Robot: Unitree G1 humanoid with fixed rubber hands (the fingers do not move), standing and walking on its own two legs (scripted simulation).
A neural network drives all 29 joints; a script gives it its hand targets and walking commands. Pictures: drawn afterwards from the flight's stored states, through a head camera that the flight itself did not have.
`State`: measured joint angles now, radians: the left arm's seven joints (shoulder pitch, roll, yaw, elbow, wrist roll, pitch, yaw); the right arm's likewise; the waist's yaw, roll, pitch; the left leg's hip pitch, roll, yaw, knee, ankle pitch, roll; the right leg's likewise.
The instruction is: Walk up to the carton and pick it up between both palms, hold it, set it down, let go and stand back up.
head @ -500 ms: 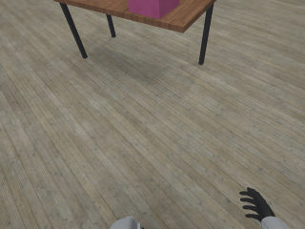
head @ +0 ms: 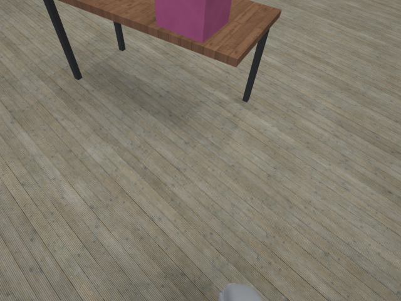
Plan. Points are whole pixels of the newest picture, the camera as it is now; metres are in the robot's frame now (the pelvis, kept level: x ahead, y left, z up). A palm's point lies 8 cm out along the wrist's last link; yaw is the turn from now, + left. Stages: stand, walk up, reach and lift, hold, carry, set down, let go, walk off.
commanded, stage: walk up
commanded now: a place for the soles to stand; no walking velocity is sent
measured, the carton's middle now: out of the picture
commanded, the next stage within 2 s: none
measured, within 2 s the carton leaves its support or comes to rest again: neither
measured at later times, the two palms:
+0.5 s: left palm (69, 223) +0.28 +0.29 -0.08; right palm (321, 231) +0.28 -0.32 -0.13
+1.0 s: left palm (37, 163) +0.46 +0.44 -0.11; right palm (286, 188) +0.39 -0.25 -0.10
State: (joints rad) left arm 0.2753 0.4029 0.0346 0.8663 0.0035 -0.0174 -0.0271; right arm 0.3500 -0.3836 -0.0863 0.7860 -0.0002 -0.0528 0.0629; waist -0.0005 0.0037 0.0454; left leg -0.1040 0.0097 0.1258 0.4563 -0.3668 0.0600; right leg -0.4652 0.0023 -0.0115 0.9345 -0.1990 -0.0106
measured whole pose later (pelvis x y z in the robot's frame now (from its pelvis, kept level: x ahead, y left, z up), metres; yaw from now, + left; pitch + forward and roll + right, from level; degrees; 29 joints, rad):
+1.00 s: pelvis +0.36 +0.10 -0.02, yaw -20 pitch -3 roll -2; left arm 0.42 0.44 0.09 0.91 0.00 -0.08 0.11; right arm 0.11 -0.42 -0.12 0.76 0.00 0.05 0.07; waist 0.02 0.04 0.14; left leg -0.59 -0.03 -0.04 1.26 -0.32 -0.04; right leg -0.21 0.00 0.17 0.60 -0.36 0.04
